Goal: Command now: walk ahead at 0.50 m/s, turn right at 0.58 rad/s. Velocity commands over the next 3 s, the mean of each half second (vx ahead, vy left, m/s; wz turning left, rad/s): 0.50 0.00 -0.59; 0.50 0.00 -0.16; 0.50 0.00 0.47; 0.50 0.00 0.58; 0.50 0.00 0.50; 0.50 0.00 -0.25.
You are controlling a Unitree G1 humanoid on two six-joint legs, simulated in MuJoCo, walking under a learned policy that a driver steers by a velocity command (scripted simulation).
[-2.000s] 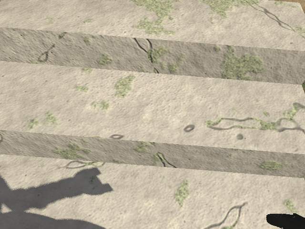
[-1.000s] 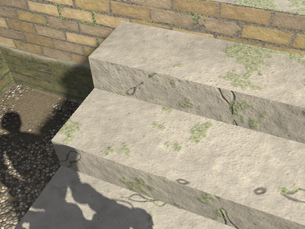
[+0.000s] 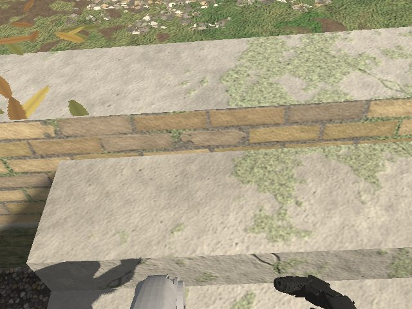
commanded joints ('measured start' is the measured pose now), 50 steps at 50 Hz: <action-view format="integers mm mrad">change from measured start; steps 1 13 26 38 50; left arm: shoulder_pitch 156 -297 -441 -857 -257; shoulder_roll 134 120 125 17 11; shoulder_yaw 39 56 39 -49 43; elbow -9 -297 -348 -559 -112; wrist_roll -23 -14 -28 -51 31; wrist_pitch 23 -7 34 -13 -45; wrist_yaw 34 -49 -15 -87 -13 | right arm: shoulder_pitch -374 187 438 484 107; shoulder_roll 10 -1 -199 -245 -1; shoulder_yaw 19 -95 -134 -161 -100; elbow -217 176 291 331 61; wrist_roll -8 -36 -41 28 73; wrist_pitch -43 51 28 134 63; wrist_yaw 5 -59 -53 -100 27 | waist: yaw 56 -57 -112 -144 -136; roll -128 6 -37 24 -67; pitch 125 90 118 216 112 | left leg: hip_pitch -263 862 1403 1302 441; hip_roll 17 262 275 218 -35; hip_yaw -4 -418 70 254 -172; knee -217 -1531 -1756 -1965 -88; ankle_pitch -66 -495 -63 720 -243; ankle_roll -37 133 147 156 185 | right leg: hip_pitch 227 -646 -1106 -623 -80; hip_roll -247 -87 -130 -178 -416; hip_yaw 408 -29 -59 -443 -96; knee -266 1355 1260 573 -153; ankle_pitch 122 335 368 4 197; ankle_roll -183 -59 16 6 -4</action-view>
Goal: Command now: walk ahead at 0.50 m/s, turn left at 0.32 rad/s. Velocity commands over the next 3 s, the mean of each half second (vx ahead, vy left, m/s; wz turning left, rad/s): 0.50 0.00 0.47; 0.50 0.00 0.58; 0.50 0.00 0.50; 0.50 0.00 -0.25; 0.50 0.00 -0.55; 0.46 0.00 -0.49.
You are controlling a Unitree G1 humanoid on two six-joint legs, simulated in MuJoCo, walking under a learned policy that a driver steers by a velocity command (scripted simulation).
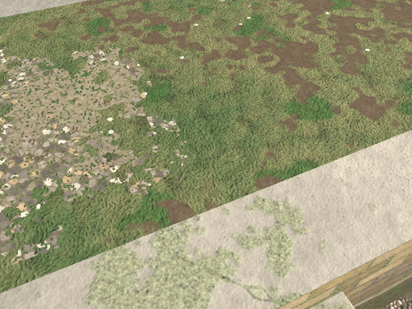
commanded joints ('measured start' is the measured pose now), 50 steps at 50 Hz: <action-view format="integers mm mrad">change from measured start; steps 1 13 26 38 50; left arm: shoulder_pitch -73 -52 -234 -576 -79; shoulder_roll -77 198 5 71 140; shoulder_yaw -35 4 -47 -20 46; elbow -17 -25 -325 -401 -255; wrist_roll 13 4 12 -57 -26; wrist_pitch -14 62 -74 -84 -55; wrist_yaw -1 125 -50 -3 47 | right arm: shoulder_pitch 22 -302 229 324 -4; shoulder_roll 136 79 13 -23 -113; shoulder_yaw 61 100 11 5 -14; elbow -130 -458 -50 -30 -259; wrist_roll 12 -34 -61 -38 -62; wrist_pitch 25 80 -49 0 9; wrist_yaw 3 53 -15 -65 -36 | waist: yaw -120 -175 19 -125 34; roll -59 -122 -35 106 -16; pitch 61 60 -74 -15 -81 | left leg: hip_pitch -252 -492 260 513 -97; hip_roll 16 74 -57 -33 -30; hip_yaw -65 133 -644 -375 -98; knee -56 -146 -1346 -1586 -298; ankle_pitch -63 -157 -181 403 17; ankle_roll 29 -23 55 23 -118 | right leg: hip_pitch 39 366 -400 -227 362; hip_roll -224 -192 117 160 -218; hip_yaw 233 -120 422 216 700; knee -539 -740 1086 -296 -624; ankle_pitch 255 712 166 568 188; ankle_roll -58 18 -149 -4 -235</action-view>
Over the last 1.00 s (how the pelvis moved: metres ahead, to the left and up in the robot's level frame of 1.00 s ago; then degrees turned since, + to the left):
0.56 -0.12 0.31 -22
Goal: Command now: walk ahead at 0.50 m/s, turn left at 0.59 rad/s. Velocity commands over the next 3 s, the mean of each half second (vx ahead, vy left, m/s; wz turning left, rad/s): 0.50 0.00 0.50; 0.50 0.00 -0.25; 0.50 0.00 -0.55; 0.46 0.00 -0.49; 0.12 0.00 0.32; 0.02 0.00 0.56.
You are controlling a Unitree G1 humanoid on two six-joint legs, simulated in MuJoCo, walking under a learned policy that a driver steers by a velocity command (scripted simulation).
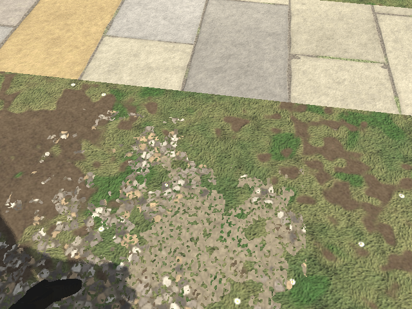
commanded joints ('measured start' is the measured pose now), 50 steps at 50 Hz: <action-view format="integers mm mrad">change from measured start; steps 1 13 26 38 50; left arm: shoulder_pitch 102 245 163 16 351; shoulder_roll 53 147 115 21 192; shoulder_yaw -1 7 -33 -40 37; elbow -11 167 93 72 51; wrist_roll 14 5 -36 -12 -15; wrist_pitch -10 -3 -15 50 50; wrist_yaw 6 -16 -30 -49 -50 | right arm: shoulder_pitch -105 -364 1 -86 -103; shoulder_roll -72 -31 -139 -138 -136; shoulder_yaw -17 7 -52 -56 -38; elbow -176 -212 -139 -30 -76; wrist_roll -3 22 0 -17 24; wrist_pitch -24 -34 -37 -88 -117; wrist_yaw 13 43 26 3 14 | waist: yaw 38 121 -59 1 164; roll -24 -48 13 22 -206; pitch -36 18 -212 17 -306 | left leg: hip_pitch -365 -418 543 163 -507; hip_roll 160 228 413 314 108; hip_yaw -10 110 -278 201 36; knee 159 -490 -957 -1173 96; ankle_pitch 104 435 528 463 -79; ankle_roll -8 -19 278 145 -40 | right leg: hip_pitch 269 321 -440 -262 718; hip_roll -350 -297 -182 -184 -372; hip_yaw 412 10 102 84 753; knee -271 -284 871 289 -163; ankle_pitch -84 215 -275 243 -187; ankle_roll -184 -123 31 56 -315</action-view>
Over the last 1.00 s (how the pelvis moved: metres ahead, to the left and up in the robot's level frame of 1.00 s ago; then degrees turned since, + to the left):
0.68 0.18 0.21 36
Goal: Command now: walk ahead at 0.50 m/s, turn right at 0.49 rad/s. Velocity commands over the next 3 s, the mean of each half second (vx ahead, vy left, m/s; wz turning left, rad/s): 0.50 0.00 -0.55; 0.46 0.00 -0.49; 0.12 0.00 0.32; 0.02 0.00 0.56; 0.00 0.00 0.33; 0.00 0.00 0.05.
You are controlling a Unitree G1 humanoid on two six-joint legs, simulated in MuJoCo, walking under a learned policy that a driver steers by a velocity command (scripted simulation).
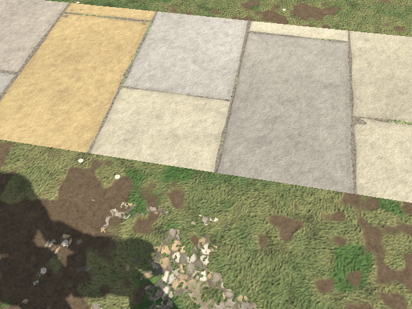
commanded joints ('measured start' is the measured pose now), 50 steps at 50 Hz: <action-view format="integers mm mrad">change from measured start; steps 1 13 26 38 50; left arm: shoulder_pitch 236 191 111 -95 177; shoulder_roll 172 152 128 29 144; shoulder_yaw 57 53 45 14 45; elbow -32 -26 -100 -144 -97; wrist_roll -3 -12 3 -5 36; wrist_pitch -10 7 16 23 12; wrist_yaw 20 61 54 9 21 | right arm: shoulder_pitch -84 -300 -30 6 21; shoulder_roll -101 -32 -66 -143 -152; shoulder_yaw -2 13 -27 -44 -12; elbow -148 -190 -136 -10 13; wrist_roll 15 -10 -16 -7 52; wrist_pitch -69 -30 -28 -18 -8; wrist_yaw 8 9 7 -7 18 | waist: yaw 113 73 -42 -61 111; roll -63 -88 65 72 -88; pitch -234 -55 -46 20 -326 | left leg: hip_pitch -626 -307 206 175 -439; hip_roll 12 -29 261 209 24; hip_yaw -119 -59 -416 39 -135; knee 299 -438 -797 -875 308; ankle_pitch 112 539 263 605 -88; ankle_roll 42 -36 216 181 8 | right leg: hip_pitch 747 279 -221 -155 789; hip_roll -291 -116 -88 -128 -405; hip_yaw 614 304 174 51 369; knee -359 -401 589 116 -218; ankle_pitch -32 166 -129 208 833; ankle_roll -241 -149 69 84 -256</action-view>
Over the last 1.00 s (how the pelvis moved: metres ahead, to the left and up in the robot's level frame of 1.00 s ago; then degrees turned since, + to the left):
0.58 0.06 -0.01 2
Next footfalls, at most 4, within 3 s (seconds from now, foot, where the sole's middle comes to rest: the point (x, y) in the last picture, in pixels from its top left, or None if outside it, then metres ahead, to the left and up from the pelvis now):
0.40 left None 0.41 0.09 -0.75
0.92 right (304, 268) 0.56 -0.27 -0.75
1.44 left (242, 224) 0.72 -0.09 -0.75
1.94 right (308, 234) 0.68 -0.31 -0.75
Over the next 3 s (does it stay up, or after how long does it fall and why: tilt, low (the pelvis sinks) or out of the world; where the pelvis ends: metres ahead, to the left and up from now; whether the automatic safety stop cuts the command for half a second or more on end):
stays up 0.63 -0.17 0.02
